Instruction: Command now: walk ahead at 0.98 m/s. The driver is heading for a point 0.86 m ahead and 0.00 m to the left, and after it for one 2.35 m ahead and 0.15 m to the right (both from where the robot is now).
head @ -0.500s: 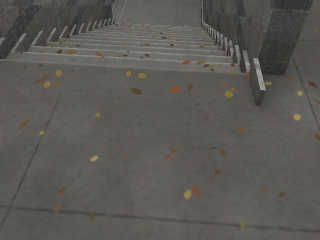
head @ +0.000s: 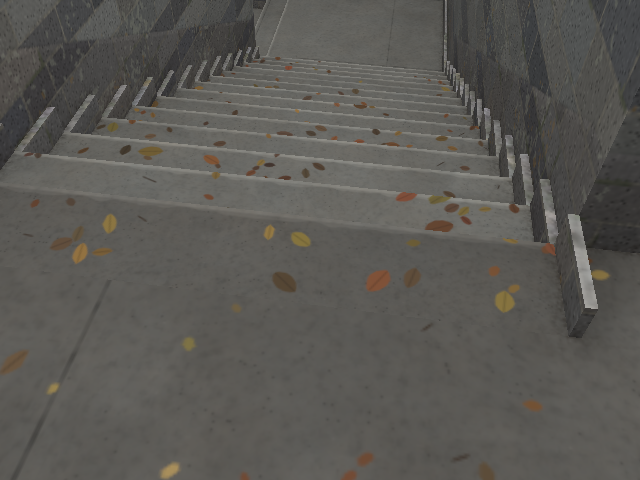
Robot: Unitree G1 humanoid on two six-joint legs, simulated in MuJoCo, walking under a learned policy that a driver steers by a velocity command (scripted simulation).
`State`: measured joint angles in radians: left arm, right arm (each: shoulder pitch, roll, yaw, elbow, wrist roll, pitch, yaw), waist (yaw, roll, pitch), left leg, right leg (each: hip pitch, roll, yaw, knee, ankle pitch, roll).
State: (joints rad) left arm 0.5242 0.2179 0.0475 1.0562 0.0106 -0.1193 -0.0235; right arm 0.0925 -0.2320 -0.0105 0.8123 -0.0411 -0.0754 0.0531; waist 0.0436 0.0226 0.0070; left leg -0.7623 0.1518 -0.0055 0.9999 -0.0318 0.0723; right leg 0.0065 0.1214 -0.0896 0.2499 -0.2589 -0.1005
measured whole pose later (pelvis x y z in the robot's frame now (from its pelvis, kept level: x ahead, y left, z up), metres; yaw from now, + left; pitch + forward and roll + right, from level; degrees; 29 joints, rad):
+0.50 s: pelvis +0.48 +0.05 +0.00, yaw +0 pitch +0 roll +2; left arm 0.07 0.25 0.00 0.79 0.04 -0.07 -0.05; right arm 0.54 -0.23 -0.04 1.04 0.00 -0.12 0.03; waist -0.05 -0.03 0.02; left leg 0.05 -0.12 0.08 0.20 -0.26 0.09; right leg -0.75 -0.14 -0.01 0.91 0.00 -0.07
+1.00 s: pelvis +0.87 +0.01 +0.01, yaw -1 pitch +2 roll -1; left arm 0.37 0.25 0.04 0.98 0.04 -0.14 -0.04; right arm 0.03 -0.26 0.01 0.76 -0.03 -0.08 0.06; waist 0.07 0.02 0.02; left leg -0.66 0.10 -0.02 0.76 -0.06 -0.06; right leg -0.13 0.09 -0.08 0.30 -0.20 -0.10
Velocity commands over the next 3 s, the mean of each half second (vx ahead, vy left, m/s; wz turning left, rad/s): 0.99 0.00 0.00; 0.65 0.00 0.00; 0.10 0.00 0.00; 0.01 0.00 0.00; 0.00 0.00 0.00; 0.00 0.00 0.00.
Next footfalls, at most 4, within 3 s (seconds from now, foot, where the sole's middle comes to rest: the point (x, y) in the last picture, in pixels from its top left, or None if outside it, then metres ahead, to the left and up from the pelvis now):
0.20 left None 0.42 0.11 -0.78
0.68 right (365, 337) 0.87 -0.05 -0.78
1.10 left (295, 262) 1.10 0.14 -0.78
1.34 right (388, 308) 0.96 -0.11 -0.78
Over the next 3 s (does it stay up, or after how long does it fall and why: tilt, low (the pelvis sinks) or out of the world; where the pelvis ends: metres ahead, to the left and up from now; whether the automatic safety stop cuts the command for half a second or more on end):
stays up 1.00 0.01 0.00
